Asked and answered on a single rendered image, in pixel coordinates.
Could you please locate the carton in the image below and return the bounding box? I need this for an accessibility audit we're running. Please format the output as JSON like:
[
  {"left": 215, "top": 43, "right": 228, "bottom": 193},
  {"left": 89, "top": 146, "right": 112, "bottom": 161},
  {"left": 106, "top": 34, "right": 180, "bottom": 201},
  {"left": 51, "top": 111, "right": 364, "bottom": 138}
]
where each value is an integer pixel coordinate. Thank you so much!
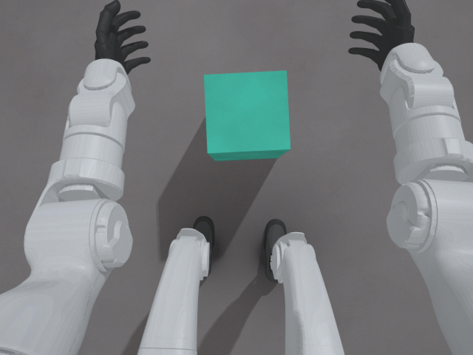
[{"left": 204, "top": 70, "right": 290, "bottom": 161}]

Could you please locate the right robot forearm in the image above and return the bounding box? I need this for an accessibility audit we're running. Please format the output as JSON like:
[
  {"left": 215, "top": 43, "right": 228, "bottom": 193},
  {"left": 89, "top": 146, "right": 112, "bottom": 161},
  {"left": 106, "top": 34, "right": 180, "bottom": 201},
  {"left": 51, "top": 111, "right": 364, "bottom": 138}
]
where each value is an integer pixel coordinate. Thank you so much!
[{"left": 380, "top": 43, "right": 473, "bottom": 185}]

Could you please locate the robot right hand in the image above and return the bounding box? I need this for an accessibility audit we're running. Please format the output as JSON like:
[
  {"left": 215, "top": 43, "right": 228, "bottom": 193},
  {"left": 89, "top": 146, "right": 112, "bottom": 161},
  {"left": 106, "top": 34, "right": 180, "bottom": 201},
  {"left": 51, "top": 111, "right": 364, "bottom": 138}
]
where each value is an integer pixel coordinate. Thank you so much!
[{"left": 348, "top": 0, "right": 415, "bottom": 71}]

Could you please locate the right robot upper arm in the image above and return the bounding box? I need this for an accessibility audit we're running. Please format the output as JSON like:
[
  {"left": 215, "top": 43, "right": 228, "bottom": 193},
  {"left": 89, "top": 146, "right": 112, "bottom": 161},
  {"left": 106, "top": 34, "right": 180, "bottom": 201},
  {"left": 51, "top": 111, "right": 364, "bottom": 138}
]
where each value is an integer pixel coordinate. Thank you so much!
[{"left": 387, "top": 179, "right": 473, "bottom": 355}]

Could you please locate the right robot thigh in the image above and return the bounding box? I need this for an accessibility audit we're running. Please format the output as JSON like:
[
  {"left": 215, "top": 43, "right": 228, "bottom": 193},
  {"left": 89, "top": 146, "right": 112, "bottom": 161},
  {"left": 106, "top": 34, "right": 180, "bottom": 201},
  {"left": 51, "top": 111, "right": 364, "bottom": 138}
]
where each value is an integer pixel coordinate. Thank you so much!
[{"left": 273, "top": 240, "right": 344, "bottom": 355}]

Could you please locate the robot left hand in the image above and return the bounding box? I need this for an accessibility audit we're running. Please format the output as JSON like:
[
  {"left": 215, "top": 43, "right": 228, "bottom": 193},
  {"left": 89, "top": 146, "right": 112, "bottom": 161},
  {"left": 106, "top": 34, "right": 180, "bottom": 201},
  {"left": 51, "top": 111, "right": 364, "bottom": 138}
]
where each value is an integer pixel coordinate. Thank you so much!
[{"left": 95, "top": 0, "right": 151, "bottom": 75}]

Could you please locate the robot right shin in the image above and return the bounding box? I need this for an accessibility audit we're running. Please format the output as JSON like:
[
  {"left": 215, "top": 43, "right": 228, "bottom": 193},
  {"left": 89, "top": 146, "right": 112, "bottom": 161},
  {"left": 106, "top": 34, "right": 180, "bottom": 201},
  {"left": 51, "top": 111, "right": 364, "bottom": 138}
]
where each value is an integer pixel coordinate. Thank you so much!
[{"left": 270, "top": 232, "right": 316, "bottom": 270}]

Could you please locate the left robot upper arm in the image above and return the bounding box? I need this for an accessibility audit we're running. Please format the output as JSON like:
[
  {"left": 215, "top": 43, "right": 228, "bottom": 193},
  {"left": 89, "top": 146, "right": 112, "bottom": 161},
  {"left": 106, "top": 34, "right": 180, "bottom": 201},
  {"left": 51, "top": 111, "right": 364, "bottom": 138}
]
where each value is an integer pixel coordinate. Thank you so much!
[{"left": 0, "top": 198, "right": 133, "bottom": 355}]

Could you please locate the left robot forearm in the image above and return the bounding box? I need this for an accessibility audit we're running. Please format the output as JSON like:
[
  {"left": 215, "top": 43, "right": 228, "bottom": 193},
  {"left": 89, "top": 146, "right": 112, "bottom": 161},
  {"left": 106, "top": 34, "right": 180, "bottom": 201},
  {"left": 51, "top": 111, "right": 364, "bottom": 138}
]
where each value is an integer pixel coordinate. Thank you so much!
[{"left": 24, "top": 58, "right": 135, "bottom": 263}]

